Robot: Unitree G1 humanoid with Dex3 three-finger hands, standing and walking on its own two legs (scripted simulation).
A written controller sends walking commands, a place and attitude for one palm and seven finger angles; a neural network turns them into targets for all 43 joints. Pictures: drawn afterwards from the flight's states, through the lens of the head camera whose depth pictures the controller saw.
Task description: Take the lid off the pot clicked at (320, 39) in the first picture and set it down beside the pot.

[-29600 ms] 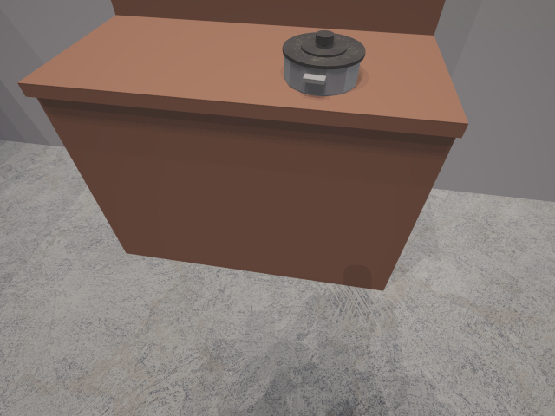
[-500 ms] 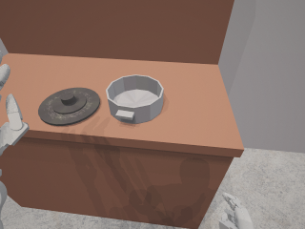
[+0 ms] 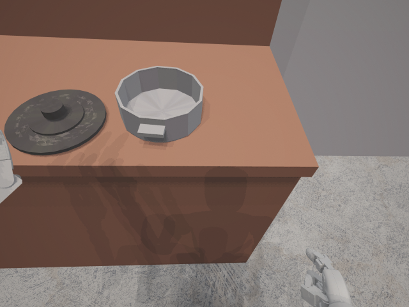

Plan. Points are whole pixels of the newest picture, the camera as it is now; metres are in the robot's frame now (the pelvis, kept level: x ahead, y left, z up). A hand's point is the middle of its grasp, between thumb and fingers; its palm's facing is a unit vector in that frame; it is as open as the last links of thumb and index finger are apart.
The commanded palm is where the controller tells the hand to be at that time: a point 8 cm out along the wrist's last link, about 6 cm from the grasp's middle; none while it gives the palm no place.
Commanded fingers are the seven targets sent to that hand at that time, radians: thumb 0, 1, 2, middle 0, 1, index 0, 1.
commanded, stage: step back with the hand held close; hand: left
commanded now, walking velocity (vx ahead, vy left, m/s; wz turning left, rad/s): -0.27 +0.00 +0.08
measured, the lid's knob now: (53, 109) +0.48 +0.37 +0.09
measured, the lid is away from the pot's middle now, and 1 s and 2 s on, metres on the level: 0.24 0.24 0.24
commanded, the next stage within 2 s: stop stepping back and stand still in 0.84 s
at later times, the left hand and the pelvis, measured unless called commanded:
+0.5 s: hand out of the picture +0.10 +0.24 +0.26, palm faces +0.46 -0.78 -0.42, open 7.4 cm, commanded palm +0.04 +0.30 +0.28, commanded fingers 0.00 0.90 0.90 -0.20 -0.30 -0.20 -0.30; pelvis -0.08 +0.01 -0.01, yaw +1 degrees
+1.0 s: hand out of the picture +0.01 +0.29 +0.24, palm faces +0.36 -0.88 -0.31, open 7.4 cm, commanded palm -0.10 +0.35 +0.28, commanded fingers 0.00 0.90 0.90 -0.20 -0.30 -0.20 -0.30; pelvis -0.23 +0.07 -0.01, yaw +0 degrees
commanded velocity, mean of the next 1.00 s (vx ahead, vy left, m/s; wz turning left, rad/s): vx -0.29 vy -0.02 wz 0.05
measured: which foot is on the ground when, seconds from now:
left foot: down 0.00-0.68, up 0.70-0.82, down 0.84-1.00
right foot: down 0.00-0.00, up 0.02-0.14, down 0.16-0.44, up 0.46-0.64, down 0.66-0.84, up 0.86-1.00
